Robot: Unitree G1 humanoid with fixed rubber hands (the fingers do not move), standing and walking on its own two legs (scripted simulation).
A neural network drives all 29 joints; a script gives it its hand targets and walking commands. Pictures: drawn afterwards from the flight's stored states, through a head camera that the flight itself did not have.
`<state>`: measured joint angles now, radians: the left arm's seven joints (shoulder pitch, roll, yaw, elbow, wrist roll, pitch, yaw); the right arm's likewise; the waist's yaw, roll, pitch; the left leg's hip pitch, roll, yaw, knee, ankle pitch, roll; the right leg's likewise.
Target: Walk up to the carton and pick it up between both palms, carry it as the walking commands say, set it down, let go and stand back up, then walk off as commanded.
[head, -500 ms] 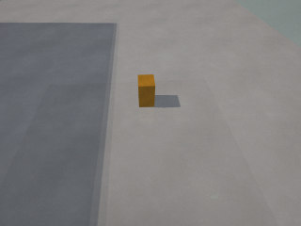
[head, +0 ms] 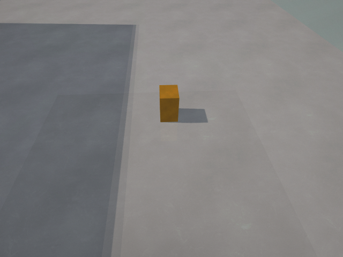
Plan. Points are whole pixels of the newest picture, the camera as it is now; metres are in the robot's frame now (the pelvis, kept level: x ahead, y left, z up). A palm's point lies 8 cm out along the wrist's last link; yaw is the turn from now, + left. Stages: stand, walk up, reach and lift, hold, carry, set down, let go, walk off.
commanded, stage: walk off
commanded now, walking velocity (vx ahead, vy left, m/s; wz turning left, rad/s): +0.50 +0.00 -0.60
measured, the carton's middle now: (168, 103) +1.39 +0.07 -0.65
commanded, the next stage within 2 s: none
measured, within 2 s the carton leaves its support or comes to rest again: neither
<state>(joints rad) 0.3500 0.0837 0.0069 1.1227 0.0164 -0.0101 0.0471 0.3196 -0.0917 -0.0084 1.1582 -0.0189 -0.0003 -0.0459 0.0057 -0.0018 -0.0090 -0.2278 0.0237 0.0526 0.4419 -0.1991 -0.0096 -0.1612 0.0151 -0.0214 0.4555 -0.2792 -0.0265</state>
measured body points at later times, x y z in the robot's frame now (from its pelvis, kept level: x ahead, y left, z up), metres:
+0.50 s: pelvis +0.15 +0.06 +0.00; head +0.16 +0.07 +0.45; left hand +0.27 +0.29 -0.15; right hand +0.04 -0.14 -0.14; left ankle +0.08 +0.14 -0.74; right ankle +0.14 -0.09 -0.64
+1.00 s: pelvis +0.45 -0.06 -0.02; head +0.49 -0.05 +0.43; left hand +0.58 +0.14 -0.19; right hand +0.42 -0.31 -0.14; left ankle +0.53 +0.08 -0.67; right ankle +0.39 -0.10 -0.74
